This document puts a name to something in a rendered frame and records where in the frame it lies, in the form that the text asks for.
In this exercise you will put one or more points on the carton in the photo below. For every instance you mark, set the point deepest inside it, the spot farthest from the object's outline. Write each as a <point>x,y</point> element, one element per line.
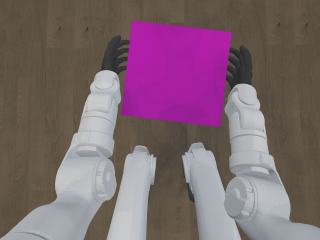
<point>176,73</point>

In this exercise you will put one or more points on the left robot hand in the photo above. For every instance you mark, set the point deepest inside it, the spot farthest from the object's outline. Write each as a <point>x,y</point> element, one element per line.
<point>110,60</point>

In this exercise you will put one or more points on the robot left upper arm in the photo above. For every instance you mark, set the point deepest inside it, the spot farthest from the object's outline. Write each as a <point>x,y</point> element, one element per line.
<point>82,185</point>

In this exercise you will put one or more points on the robot right upper arm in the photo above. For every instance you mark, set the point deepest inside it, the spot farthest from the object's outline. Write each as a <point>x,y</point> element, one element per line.
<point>262,208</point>

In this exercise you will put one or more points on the robot right shin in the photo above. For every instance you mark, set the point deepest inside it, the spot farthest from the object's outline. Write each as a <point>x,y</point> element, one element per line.
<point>199,145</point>

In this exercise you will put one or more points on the robot left forearm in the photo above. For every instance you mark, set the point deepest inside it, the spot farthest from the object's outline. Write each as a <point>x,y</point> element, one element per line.
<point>98,121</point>

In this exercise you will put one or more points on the robot right forearm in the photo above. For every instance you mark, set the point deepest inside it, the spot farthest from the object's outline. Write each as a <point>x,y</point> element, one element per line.
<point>247,135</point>

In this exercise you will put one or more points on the robot right thigh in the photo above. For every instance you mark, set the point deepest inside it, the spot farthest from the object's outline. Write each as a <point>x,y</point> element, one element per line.
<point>213,221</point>

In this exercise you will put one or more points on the right robot hand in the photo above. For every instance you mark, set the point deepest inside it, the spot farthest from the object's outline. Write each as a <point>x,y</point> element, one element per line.
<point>243,72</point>

